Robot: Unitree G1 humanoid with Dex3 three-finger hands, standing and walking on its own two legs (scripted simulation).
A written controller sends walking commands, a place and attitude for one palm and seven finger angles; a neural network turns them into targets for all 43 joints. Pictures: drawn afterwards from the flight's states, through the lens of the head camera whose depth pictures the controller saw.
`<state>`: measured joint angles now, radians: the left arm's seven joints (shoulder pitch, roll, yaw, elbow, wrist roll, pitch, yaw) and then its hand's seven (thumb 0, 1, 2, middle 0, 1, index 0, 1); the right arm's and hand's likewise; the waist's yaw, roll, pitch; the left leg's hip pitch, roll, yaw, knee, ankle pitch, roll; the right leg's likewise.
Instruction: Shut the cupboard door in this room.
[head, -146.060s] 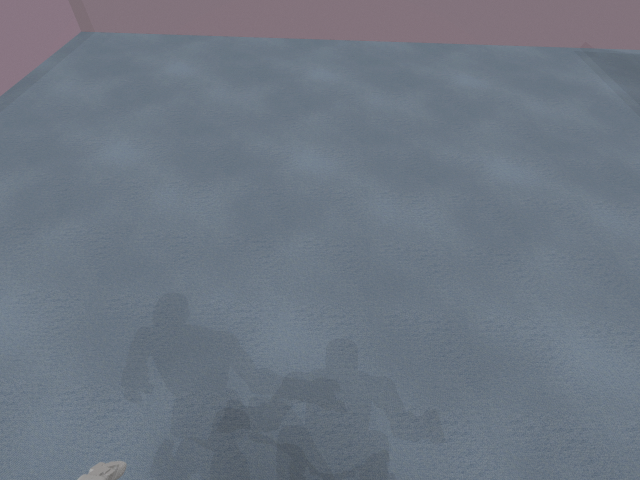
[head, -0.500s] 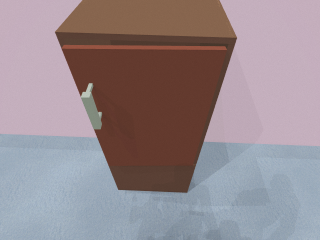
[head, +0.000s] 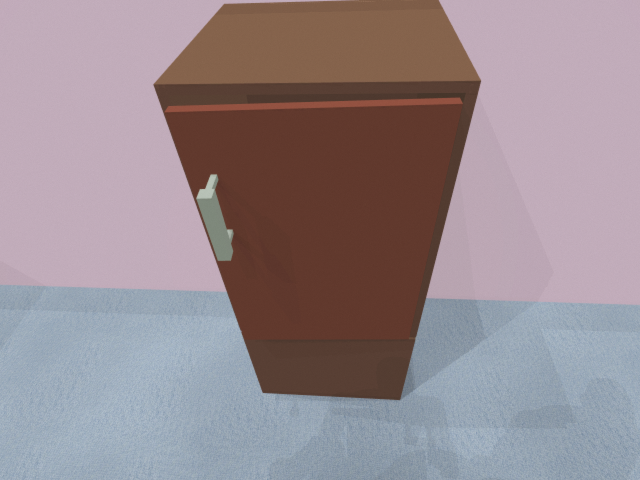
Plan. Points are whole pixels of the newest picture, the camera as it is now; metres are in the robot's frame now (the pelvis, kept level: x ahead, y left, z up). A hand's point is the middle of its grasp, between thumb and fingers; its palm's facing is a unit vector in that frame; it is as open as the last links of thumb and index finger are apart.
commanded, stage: come to a stop and stand still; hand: left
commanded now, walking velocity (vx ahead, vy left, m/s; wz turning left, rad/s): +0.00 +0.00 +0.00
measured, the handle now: (219, 218) +0.48 +0.21 +0.07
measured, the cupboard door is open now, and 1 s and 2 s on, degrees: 3 3 3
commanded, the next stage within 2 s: look again from close up in 1.22 s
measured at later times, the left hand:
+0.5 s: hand out of the picture +0.01 +0.13 -0.16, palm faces +0.01 -0.98 -0.20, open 7.3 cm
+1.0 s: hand out of the picture +0.04 +0.11 -0.16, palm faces +0.05 -0.98 -0.21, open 7.3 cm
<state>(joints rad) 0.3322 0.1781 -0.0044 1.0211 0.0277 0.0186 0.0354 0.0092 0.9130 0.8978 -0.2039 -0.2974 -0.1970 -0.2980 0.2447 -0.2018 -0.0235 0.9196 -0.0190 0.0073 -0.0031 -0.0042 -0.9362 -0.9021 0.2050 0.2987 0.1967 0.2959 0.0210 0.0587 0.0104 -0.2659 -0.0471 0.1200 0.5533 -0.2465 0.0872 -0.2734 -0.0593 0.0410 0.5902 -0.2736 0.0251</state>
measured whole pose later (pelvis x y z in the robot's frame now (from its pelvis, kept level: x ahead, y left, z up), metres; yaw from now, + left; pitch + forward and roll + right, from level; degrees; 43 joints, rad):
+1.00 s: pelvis +0.05 -0.06 +0.01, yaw +1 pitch -1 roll +1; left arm 0.28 0.13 0.00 1.12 0.01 -0.02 0.04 0.02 0.93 0.90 -0.20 -0.30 -0.20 -0.30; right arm 0.26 -0.15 -0.01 1.13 -0.01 -0.02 -0.03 0.01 -0.92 -0.90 0.20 0.30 0.19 0.30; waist 0.01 0.01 0.06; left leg -0.18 0.02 0.07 0.42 -0.23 -0.01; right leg -0.19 0.02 0.00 0.47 -0.27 -0.03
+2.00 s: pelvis +0.05 -0.07 +0.01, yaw +3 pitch +0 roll +1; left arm 0.51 0.18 0.01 0.37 -0.12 -0.03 0.10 0.05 0.96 0.90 -0.22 -0.31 -0.21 -0.31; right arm 0.35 -0.20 0.00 0.95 0.03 -0.22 -0.09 0.02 -0.93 -0.90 0.21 0.30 0.20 0.30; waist -0.01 0.03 0.01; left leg -0.25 0.03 0.04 0.53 -0.29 -0.02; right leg -0.23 0.02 -0.03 0.55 -0.32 -0.04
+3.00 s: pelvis +0.01 -0.04 -0.05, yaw +5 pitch +8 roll -2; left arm 0.48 0.24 0.08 -0.21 -0.24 -0.29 -0.16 0.02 0.90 0.90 -1.06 -1.23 -1.05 -1.23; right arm 0.28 -0.26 0.00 0.49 0.02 -0.21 -0.07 0.01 -0.91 -0.90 0.20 0.30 0.20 0.30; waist 0.01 0.04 -0.10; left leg -0.71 0.01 -0.01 1.02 -0.45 0.02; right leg -0.65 -0.01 -0.07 0.98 -0.47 -0.01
